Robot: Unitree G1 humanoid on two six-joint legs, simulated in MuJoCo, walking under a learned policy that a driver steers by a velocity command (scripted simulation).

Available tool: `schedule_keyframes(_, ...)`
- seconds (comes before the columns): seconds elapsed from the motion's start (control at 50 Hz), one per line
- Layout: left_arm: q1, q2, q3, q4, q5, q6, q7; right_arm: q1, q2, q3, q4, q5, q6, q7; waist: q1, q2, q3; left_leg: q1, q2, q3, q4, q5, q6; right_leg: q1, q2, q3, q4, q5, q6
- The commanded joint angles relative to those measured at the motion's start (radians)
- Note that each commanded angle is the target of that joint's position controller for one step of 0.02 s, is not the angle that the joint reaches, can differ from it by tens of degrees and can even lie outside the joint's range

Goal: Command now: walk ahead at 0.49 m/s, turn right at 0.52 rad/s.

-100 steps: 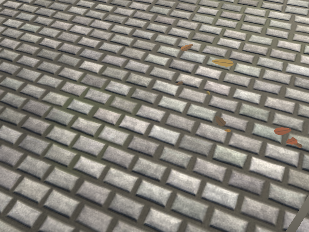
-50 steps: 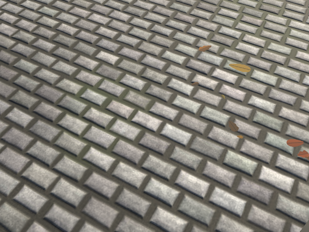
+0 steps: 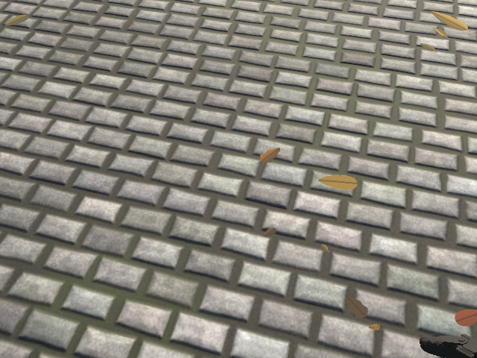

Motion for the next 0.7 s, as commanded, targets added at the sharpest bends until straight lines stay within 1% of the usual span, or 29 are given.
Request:
schedule_keyframes(0.02, -0.013, 0.151, 0.043, -0.051, 0.003, -0.003, 0.007, 0.028, -0.134, -0.057, -0.06, 0.012, -0.024, 0.003, -0.062, -0.17, -0.058, 0.227, -0.026, 0.029, -0.043, -0.042, 0.037, -0.079, -0.239, 0.211, -0.021, 0.093, -0.13)
schedule_keyframes(0.04, -0.008, 0.124, 0.035, -0.049, 0.009, 0.0, 0.006, 0.098, -0.142, -0.067, -0.04, 0.009, -0.027, 0.002, -0.095, -0.171, -0.077, 0.314, -0.028, 0.05, -0.062, -0.072, 0.064, -0.081, -0.221, 0.201, 0.041, 0.11, -0.109)
schedule_keyframes(0.06, 0.013, 0.067, 0.015, -0.049, 0.016, -0.003, 0.0, 0.193, -0.169, -0.081, -0.029, -0.004, -0.032, -0.002, -0.14, -0.132, -0.143, 0.464, 0.031, 0.007, -0.078, -0.111, 0.108, -0.112, -0.164, 0.148, 0.213, 0.116, -0.073)
schedule_keyframes(0.08, 0.119, -0.023, -0.013, -0.057, 0.036, -0.009, -0.006, 0.289, -0.236, -0.093, -0.029, -0.021, -0.029, -0.006, -0.122, 0.101, -0.289, 0.722, 0.233, -0.253, -0.093, -0.182, 0.196, -0.269, -0.064, 0.048, 0.541, -0.177, -0.02)
schedule_keyframes(0.1, 0.192, -0.003, -0.016, -0.071, -0.011, -0.02, -0.006, 0.369, -0.282, -0.113, 0.03, -0.017, -0.015, 0.011, -0.101, 0.385, -0.314, 0.849, 0.369, -0.744, -0.28, -0.559, 0.332, -0.571, -0.012, -0.021, 0.817, -0.294, 0.013)
schedule_keyframes(0.12, 0.122, 0.1, 0.007, -0.054, -0.024, -0.018, 0.001, 0.325, -0.188, -0.091, 0.007, -0.005, -0.016, 0.016, -0.135, 0.183, -0.196, 0.775, 0.332, -0.726, -0.331, -0.7, 0.306, -0.645, -0.058, 0.029, 0.913, -0.21, 0.017)
schedule_keyframes(0.14, 0.008, 0.13, 0.015, -0.075, -0.014, -0.015, 0.003, 0.275, -0.145, -0.078, 0.005, -0.005, -0.011, 0.012, -0.145, 0.087, -0.103, 0.682, 0.292, -0.547, -0.317, -0.599, 0.272, -0.658, -0.092, -0.001, 0.917, -0.119, 0.014)
schedule_keyframes(0.16, -0.056, 0.119, 0.012, -0.087, 0.007, -0.014, 0.006, 0.238, -0.121, -0.068, 0.001, -0.015, -0.009, 0.012, -0.139, 0.017, -0.057, 0.589, 0.238, -0.406, -0.313, -0.435, 0.26, -0.623, -0.12, -0.022, 0.873, -0.063, 0.013)
schedule_keyframes(0.18, -0.076, 0.1, 0.012, -0.1, 0.015, -0.017, 0.003, 0.214, -0.107, -0.064, 0.011, -0.019, -0.009, 0.009, -0.118, 0.044, -0.034, 0.538, 0.209, -0.332, -0.318, -0.321, 0.27, -0.605, -0.148, -0.024, 0.814, -0.018, 0.013)
schedule_keyframes(0.2, -0.071, 0.087, 0.011, -0.099, 0.015, -0.018, -0.002, 0.204, -0.092, -0.058, 0.016, -0.02, -0.011, 0.006, -0.101, 0.07, -0.031, 0.506, 0.177, -0.265, -0.336, -0.248, 0.262, -0.559, -0.171, -0.037, 0.766, 0.007, 0.015)
schedule_keyframes(0.22, -0.061, 0.074, 0.008, -0.091, 0.014, -0.016, -0.006, 0.207, -0.08, -0.056, 0.026, -0.014, -0.013, 0.004, -0.094, 0.088, -0.038, 0.5, 0.158, -0.221, -0.351, -0.199, 0.264, -0.536, -0.176, -0.058, 0.728, 0.019, 0.018)
schedule_keyframes(0.24, -0.059, 0.057, 0.004, -0.085, 0.015, -0.015, -0.007, 0.217, -0.082, -0.056, 0.036, -0.009, -0.015, 0.003, -0.09, 0.083, -0.043, 0.498, 0.155, -0.193, -0.362, -0.155, 0.273, -0.529, -0.178, -0.076, 0.693, 0.022, 0.021)
schedule_keyframes(0.28, -0.105, 0.033, -0.007, -0.098, 0.023, -0.014, -0.01, 0.239, -0.107, -0.063, 0.057, 0.001, -0.015, 0.002, -0.099, 0.062, -0.026, 0.501, 0.171, -0.156, -0.39, -0.071, 0.298, -0.552, -0.187, -0.096, 0.588, 0.046, 0.032)
schedule_keyframes(0.3, -0.137, 0.023, -0.012, -0.106, 0.025, -0.017, -0.012, 0.245, -0.119, -0.066, 0.066, 0.003, -0.012, 0.0, -0.107, 0.047, -0.019, 0.508, 0.175, -0.136, -0.402, -0.048, 0.303, -0.561, -0.192, -0.102, 0.522, 0.078, 0.037)
schedule_keyframes(0.34, -0.195, 0.006, -0.021, -0.114, 0.024, -0.024, -0.019, 0.254, -0.135, -0.069, 0.083, 0.006, -0.003, -0.003, -0.124, 0.041, -0.011, 0.513, 0.163, -0.084, -0.417, -0.028, 0.294, -0.542, -0.191, -0.117, 0.39, 0.175, 0.041)
schedule_keyframes(0.4, -0.279, 0.003, -0.025, -0.125, 0.016, -0.033, -0.03, 0.28, -0.151, -0.07, 0.112, 0.013, 0.007, -0.005, -0.152, 0.043, 0.009, 0.501, 0.145, -0.017, -0.418, -0.011, 0.276, -0.473, -0.169, -0.148, 0.234, 0.293, 0.046)
schedule_keyframes(0.44, -0.329, 0.008, -0.023, -0.138, 0.011, -0.037, -0.038, 0.312, -0.157, -0.071, 0.135, 0.018, 0.014, -0.004, -0.167, 0.042, 0.021, 0.517, 0.159, -0.012, -0.411, -0.005, 0.271, -0.444, -0.155, -0.158, 0.179, 0.32, 0.04)
schedule_keyframes(0.48, -0.362, 0.019, -0.02, -0.153, 0.007, -0.042, -0.047, 0.325, -0.164, -0.073, 0.153, 0.022, 0.024, -0.006, -0.163, 0.045, 0.036, 0.56, 0.185, -0.019, -0.394, 0.016, 0.261, -0.44, -0.15, -0.154, 0.136, 0.295, 0.018)
schedule_keyframes(0.5, -0.372, 0.028, -0.017, -0.16, 0.008, -0.045, -0.05, 0.33, -0.167, -0.075, 0.16, 0.025, 0.029, -0.008, -0.157, 0.044, 0.041, 0.575, 0.194, -0.033, -0.375, 0.043, 0.254, -0.421, -0.145, -0.151, 0.113, 0.268, 0.006)
schedule_keyframes(0.52, -0.356, 0.04, -0.011, -0.159, 0.009, -0.049, -0.051, 0.328, -0.174, -0.077, 0.165, 0.026, 0.035, -0.01, -0.137, 0.045, 0.034, 0.59, 0.2, -0.043, -0.347, 0.091, 0.245, -0.383, -0.136, -0.153, 0.09, 0.242, -0.006)
schedule_keyframes(0.54, -0.302, 0.059, 0.0, -0.147, 0.013, -0.053, -0.05, 0.311, -0.186, -0.08, 0.164, 0.028, 0.041, -0.012, -0.097, 0.046, 0.005, 0.587, 0.189, -0.035, -0.285, 0.2, 0.232, -0.291, -0.116, -0.168, 0.059, 0.232, -0.022)
schedule_keyframes(0.56, -0.186, 0.093, 0.021, -0.111, 0.018, -0.054, -0.042, 0.298, -0.182, -0.077, 0.162, 0.028, 0.044, -0.014, -0.034, 0.03, -0.067, 0.553, 0.146, -0.002, -0.154, 0.315, 0.21, -0.113, -0.097, -0.186, 0.023, 0.249, -0.045)
schedule_keyframes(0.58, -0.023, 0.146, 0.043, -0.075, 0.029, -0.052, -0.03, 0.285, -0.146, -0.062, 0.145, 0.015, 0.041, -0.015, 0.041, 0.001, -0.19, 0.417, 0.095, 0.032, 0.059, 0.228, 0.175, 0.152, -0.178, -0.117, 0.058, 0.264, -0.085)
schedule_keyframes(0.6, 0.106, 0.248, 0.066, -0.062, 0.05, -0.043, -0.018, 0.353, -0.037, -0.028, 0.109, -0.003, 0.028, -0.013, 0.045, -0.217, -0.352, 0.059, -0.043, 0.104, 0.439, -0.216, 0.103, 0.533, -0.448, 0.244, 0.06, 0.208, -0.196)
schedule_keyframes(0.62, 0.125, 0.202, 0.054, -0.052, 0.042, -0.036, -0.02, 0.387, -0.051, -0.028, 0.118, 0.022, 0.013, -0.014, 0.043, -0.313, -0.415, -0.099, -0.089, -0.001, 0.629, -0.598, 0.09, 0.54, -0.536, 0.524, -0.08, 0.02, -0.269)
schedule_keyframes(0.64, 0.07, 0.135, 0.033, -0.047, 0.03, -0.036, -0.019, 0.311, -0.14, -0.056, 0.111, 0.046, 0.011, -0.012, 0.041, -0.212, -0.249, -0.172, -0.033, -0.029, 0.699, -0.537, 0.094, 0.41, -0.496, 0.408, -0.114, -0.061, -0.226)
schedule_keyframes(0.66, 0.008, 0.098, 0.021, -0.047, 0.025, -0.037, -0.019, 0.253, -0.142, -0.06, 0.096, 0.046, 0.013, -0.011, 0.015, -0.178, -0.152, -0.174, 0.009, -0.001, 0.682, -0.45, 0.096, 0.285, -0.456, 0.274, -0.14, -0.039, -0.194)
schedule_keyframes(0.68, -0.051, 0.066, 0.011, -0.043, 0.027, -0.041, -0.023, 0.225, -0.127, -0.061, 0.095, 0.034, 0.021, -0.014, -0.016, -0.141, -0.088, -0.143, 0.038, 0.008, 0.641, -0.381, 0.09, 0.172, -0.412, 0.183, -0.179, 0.023, -0.175)
schedule_keyframes(0.7, -0.092, 0.04, 0.005, -0.04, 0.035, -0.05, -0.026, 0.228, -0.113, -0.066, 0.101, 0.024, 0.034, -0.016, -0.046, -0.145, -0.048, -0.095, 0.061, 0.002, 0.604, -0.325, 0.088, 0.087, -0.372, 0.098, -0.219, 0.087, -0.155)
